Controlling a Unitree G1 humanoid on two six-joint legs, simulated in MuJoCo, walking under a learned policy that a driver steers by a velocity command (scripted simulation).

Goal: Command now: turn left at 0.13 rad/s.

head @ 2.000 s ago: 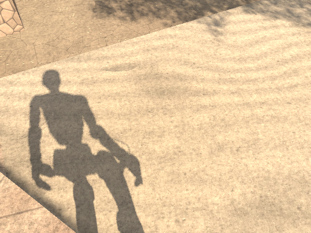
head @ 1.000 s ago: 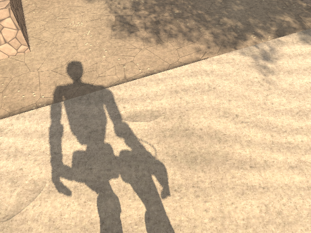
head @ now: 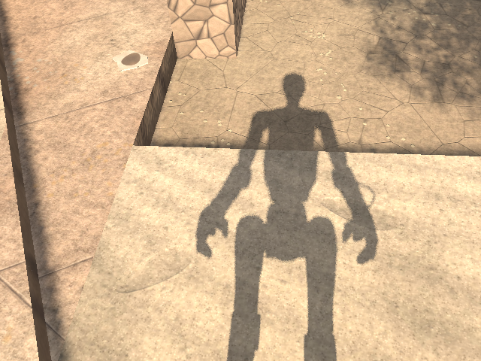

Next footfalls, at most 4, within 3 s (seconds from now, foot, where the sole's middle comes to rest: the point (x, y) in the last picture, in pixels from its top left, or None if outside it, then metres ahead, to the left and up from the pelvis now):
0.08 left None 0.00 0.12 -0.78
0.48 right None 0.11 -0.11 -0.78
0.98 left None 0.46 0.06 -0.78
1.46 right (307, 332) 0.57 -0.10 -0.78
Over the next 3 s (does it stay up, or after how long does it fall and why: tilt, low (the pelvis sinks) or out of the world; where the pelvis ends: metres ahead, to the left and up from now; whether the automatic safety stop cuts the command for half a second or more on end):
stays up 0.76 -0.08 0.00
